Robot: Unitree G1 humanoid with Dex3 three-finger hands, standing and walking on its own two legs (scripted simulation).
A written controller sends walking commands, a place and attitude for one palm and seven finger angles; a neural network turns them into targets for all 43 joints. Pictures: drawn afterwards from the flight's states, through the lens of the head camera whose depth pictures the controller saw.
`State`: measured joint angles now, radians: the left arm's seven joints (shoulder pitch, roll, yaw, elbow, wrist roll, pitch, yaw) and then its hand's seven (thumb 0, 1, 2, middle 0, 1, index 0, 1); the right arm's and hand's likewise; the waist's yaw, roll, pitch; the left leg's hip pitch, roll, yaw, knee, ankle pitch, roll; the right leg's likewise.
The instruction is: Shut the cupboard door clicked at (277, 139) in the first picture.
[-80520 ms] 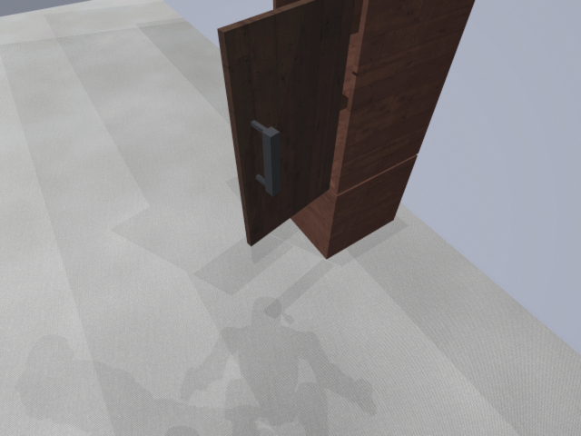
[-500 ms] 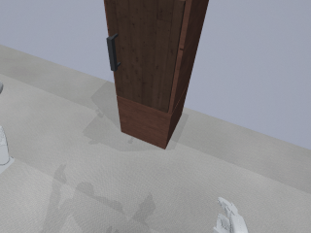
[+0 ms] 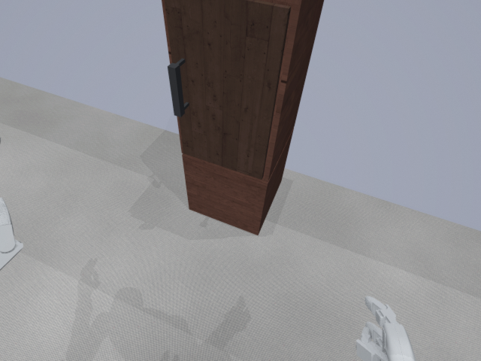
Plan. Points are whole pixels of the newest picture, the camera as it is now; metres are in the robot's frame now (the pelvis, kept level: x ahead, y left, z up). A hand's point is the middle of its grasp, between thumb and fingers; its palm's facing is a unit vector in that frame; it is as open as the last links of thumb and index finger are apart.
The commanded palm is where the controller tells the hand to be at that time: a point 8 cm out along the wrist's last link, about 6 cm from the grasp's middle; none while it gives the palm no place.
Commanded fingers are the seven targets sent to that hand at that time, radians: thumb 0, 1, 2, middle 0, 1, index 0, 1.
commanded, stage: stop stepping back and stand still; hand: left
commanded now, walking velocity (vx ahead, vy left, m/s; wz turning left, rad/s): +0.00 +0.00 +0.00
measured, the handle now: (180, 88) +0.88 +0.21 -0.02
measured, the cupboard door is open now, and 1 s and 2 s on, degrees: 0 0 0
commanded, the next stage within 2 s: let the arm hang, fingers relaxed in 0.56 s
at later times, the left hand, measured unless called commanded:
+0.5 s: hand out of the picture +0.14 +0.30 +0.18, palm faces +0.49 -0.75 -0.44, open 7.4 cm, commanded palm +0.09 +0.33 +0.18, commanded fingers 0.00 0.90 0.90 -0.20 -0.30 -0.20 -0.30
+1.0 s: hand out of the picture +0.00 +0.20 -0.18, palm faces +0.03 -0.99 -0.15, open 7.1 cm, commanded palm none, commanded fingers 0.00 0.90 0.90 -0.20 -0.30 -0.20 -0.30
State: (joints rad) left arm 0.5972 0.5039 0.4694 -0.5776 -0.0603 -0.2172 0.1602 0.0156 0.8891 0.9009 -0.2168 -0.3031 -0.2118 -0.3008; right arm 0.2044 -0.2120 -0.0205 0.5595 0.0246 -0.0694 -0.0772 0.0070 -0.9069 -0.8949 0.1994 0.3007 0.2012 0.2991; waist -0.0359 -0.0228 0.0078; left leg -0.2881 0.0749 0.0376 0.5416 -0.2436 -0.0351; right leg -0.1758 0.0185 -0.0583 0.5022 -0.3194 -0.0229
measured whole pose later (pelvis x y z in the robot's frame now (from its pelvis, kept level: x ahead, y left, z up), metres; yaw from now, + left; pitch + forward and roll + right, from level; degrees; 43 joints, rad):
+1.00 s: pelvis -0.04 +0.02 +0.00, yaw +2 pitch -1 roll -1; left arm 0.30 0.21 0.00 0.86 0.02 0.06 0.01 0.00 0.96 0.90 -0.21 -0.30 -0.20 -0.30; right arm 0.25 -0.25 0.01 0.93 -0.02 0.03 0.00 0.00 -0.91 -0.89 0.20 0.30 0.20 0.30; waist -0.01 -0.05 0.06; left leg -0.36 0.02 0.01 0.56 -0.18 0.01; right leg -0.25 -0.02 -0.07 0.55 -0.29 0.01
